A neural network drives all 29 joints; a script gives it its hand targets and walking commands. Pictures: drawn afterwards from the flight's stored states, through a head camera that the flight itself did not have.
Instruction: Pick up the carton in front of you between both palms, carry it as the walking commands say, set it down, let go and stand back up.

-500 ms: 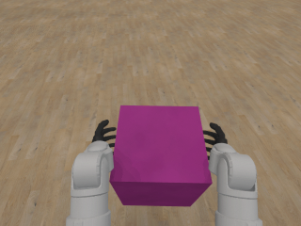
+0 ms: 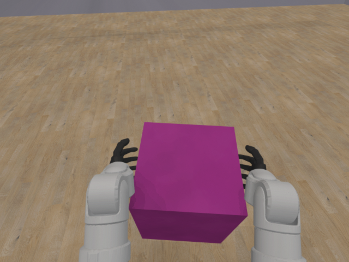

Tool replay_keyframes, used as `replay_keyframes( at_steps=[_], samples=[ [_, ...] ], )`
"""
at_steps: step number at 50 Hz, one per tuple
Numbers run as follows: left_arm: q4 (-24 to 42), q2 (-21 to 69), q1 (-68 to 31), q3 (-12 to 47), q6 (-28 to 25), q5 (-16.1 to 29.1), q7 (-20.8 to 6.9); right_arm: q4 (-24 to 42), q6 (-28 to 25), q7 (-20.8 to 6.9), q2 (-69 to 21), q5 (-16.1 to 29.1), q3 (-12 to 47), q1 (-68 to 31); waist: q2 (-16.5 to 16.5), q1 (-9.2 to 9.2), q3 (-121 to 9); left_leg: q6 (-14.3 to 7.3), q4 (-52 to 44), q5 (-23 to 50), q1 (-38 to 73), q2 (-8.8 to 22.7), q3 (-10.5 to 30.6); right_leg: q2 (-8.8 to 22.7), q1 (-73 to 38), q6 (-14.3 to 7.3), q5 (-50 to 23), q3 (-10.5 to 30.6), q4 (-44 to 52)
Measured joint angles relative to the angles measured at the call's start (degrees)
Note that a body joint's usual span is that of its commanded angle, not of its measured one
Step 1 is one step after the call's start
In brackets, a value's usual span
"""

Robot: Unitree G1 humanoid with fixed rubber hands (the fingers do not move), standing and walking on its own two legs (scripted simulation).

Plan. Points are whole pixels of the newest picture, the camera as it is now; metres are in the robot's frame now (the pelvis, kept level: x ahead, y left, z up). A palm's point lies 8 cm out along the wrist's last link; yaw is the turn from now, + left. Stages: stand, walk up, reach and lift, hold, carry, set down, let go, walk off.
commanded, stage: carry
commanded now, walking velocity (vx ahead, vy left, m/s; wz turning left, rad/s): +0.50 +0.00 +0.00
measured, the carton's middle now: (184, 186) +0.33 -0.01 +0.01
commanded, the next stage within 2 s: none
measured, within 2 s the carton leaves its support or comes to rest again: neither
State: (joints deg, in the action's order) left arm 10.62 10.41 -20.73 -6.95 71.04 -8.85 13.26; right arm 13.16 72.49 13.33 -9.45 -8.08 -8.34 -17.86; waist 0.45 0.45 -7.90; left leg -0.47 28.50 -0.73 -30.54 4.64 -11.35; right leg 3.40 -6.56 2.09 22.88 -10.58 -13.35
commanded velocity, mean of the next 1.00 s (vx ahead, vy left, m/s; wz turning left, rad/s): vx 0.50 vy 0.00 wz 0.00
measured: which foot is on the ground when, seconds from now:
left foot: up 0.00-0.00, down 0.02-0.52, up 0.54-0.96, down 0.98-1.00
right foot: down 0.00-0.06, up 0.08-0.48, down 0.50-1.00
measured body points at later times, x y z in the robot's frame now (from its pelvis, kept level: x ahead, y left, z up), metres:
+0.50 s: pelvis +0.36 -0.01 -0.01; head +0.36 -0.01 +0.44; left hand +0.67 +0.14 +0.10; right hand +0.67 -0.15 +0.08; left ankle +0.16 +0.11 -0.72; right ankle +0.50 -0.10 -0.73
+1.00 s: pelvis +0.72 +0.02 -0.01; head +0.70 +0.03 +0.44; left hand +1.03 +0.16 +0.10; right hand +1.02 -0.13 +0.09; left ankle +0.85 +0.12 -0.73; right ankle +0.51 -0.10 -0.72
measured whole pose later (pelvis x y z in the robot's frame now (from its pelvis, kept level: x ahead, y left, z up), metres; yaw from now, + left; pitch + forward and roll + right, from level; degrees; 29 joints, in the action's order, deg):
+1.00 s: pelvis +0.72 +0.02 -0.01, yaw +0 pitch +4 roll +1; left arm 11.6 10.0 -20.0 -7.2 71.0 -9.1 12.9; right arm 12.4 71.9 13.1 -9.5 -8.2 -7.4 -18.0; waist 2.2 0.8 -7.6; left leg -2.9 27.6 -2.9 -28.3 2.4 -13.2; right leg 5.9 -6.1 2.8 28.2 -10.5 -21.5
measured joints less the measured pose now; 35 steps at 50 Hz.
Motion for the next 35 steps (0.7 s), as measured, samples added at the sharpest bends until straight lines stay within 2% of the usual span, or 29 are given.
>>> replay_keyframes(
  at_steps=[1,2,3,6,8,11,15,18,22,24,25,26,28,30,32,35],
  samples=[
    [-0.1,0.07,-0.2,-0.25,0.26,-0.34,-0.1,-0.56,0.07,-0.05,-0.12,0.02,-0.26,-0.44,-0.02,-0.06,-0.47,-1.02,-1.64,-1.56,2.09,-0.64,-0.71,0.45,-0.54,0.59,2.57,0.44,-2.66],
    [-0.58,-0.12,-0.35,-0.64,0.25,-0.59,-0.19,-1.85,-0.63,-0.17,-0.16,0.1,-0.06,-0.51,1.98,0.5,-0.65,-2.9,-0.17,-4.32,2.71,-2.17,-1.68,2.6,0.38,0.7,5.35,0.68,-7.79],
    [-1.03,-0.12,-0.16,-1.21,0.11,-0.75,-0.24,-3.26,-1.15,-0.16,-0.27,0.09,0.05,-0.85,3.09,0.67,-0.32,-3.8,2.04,-6.67,2.87,-2.83,-2.39,4.4,3.53,0.11,4.16,1.29,-16.35],
    [-1.99,-0.56,1.52,-1.91,0.23,-0.15,0.08,-6.55,-0.92,0.52,-0.52,0.37,0.28,-1.59,1.06,0.69,2.06,-3.59,1.9,-9.15,5.71,-1.43,-2.36,1.69,18.02,-1.01,2.58,6.37,-44.62],
    [-1.93,-0.77,2.11,-1.44,0.7,0.15,0.41,-6.74,-0.81,0.14,-0.27,0.3,0.88,-0.76,0.31,0.46,3.87,-3.32,-2.15,-9.26,9.37,-1.23,-2.17,0.57,25.96,-1.69,-0.3,6.47,-51.09],
    [-1.47,-0.75,2.12,-0.39,0.28,0.26,0.64,-5.15,-1.18,-0.01,0.02,0.5,0.85,0.18,0.03,0.46,5.91,-2.59,-7.41,-9.38,14.42,-1.55,-1.37,0.85,34.69,-2.45,-5.49,5.93,-48.31],
    [0.87,-0.85,2.63,0.67,-1.33,0.62,0.56,-2.06,-1.96,0.65,0.04,1.33,0.85,0.37,0.54,0.3,7.27,-1.69,-11.48,-11.65,21.31,-2.29,-0.44,2.25,41.53,-2.26,-10.6,5.96,-39.53],
    [3.05,-0.97,3.06,1.26,-1.46,0.87,0.87,-0.41,-2.11,0.24,0.0,1.22,1.08,0.27,0.52,-0.3,6.56,-0.63,-13.66,-14.45,26.76,-2.34,-0.13,2.71,42.82,-1.97,-15.2,4.58,-29.6],
    [5.14,-0.77,2.39,0.98,-0.35,1.33,1.65,0.92,-1.79,-1.03,-0.12,0.18,1.25,-0.21,-0.38,-0.85,4.5,1.65,-14.19,-20.09,33.61,-1.71,-0.01,1.69,39.93,-2.43,-22.09,0.52,-17.27],
    [4.41,-0.46,1.37,0.43,-0.03,1.18,1.43,0.98,-1.41,-1.56,-0.18,-0.7,1.04,-0.42,-0.93,-0.8,3.28,2.87,-10.25,-24.75,35.47,-0.79,0.64,0.37,36.24,-3.12,-22.63,-1.9,-12.52],
    [3.16,-0.31,0.95,0.33,-0.41,0.99,1.11,0.61,-1.35,-1.68,-0.07,-1.06,0.76,-0.52,-2.08,-1.14,2.74,3.13,-5.17,-27.49,34.75,0.63,1.06,-0.65,35.12,-4.43,-21.27,-2.84,-12.86],
    [1.6,-0.18,0.56,0.26,-1.05,0.74,0.79,0.02,-1.48,-1.6,-0.17,-1.24,0.16,-0.53,-3.48,-1.43,2.63,2.66,3.08,-27.06,31.74,2.46,1.86,-1.42,35.28,-5.84,-18.82,-3.55,-15.52],
    [-1.36,0.08,-0.17,0.0,-1.42,0.32,0.38,-1.14,-1.32,-1.19,-0.02,-1.03,-0.46,-0.02,-3.08,-1.71,3.22,1.66,23.23,-26.06,22.15,1.07,6.39,-1.02,34.57,-7.37,-15.04,-3.5,-17.66],
    [-3.05,0.01,0.08,0.06,-1.2,0.25,0.12,-1.88,-0.59,-0.53,0.19,-0.58,-0.43,0.61,-2.15,-1.3,4.67,0.81,35.87,-24.36,13.43,-0.68,7.77,-0.32,31.31,-7.0,-14.42,-3.33,-15.19],
    [-3.21,-0.3,1.0,0.33,-0.93,0.58,0.33,-2.51,-0.35,-0.48,0.35,-0.5,0.18,1.13,-1.65,-0.94,5.86,0.32,37.14,-21.14,7.09,-1.0,7.38,-0.11,27.41,-6.62,-14.03,-3.08,-11.58],
    [-1.57,-0.65,2.01,0.27,-0.94,1.21,0.61,-2.22,-0.88,0.08,0.4,0.14,1.28,1.48,-1.46,-0.87,6.66,0.11,31.22,-16.65,-0.08,0.05,6.34,-0.32,22.31,-5.91,-13.44,-2.39,-6.91]
  ],
)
